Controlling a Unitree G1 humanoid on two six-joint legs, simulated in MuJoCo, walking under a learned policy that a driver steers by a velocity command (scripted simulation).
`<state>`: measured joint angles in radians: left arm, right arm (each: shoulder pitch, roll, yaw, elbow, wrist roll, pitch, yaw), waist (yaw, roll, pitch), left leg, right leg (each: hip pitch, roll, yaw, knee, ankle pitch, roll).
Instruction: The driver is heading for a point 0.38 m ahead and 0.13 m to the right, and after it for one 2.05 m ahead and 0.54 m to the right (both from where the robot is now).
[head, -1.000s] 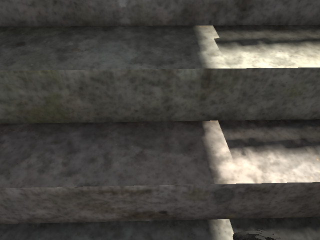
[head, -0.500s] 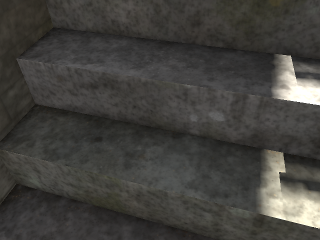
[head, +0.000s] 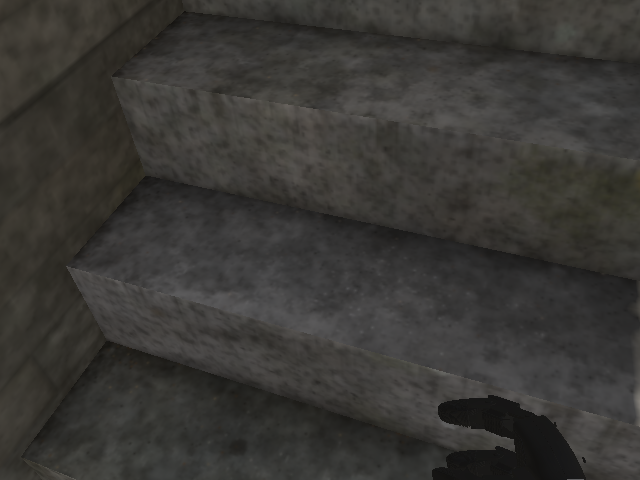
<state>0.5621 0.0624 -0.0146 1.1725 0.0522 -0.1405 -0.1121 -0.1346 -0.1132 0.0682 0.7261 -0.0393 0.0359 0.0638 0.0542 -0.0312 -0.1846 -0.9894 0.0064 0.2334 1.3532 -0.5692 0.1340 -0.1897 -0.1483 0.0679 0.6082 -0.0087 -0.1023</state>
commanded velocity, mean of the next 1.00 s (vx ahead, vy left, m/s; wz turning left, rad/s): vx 0.29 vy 0.00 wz -0.45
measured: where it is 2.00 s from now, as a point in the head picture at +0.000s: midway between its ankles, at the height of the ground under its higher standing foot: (451, 351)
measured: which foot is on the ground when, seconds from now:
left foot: down 0.00-0.48, up 0.50-1.00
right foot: up 0.00-0.38, down 0.40-1.00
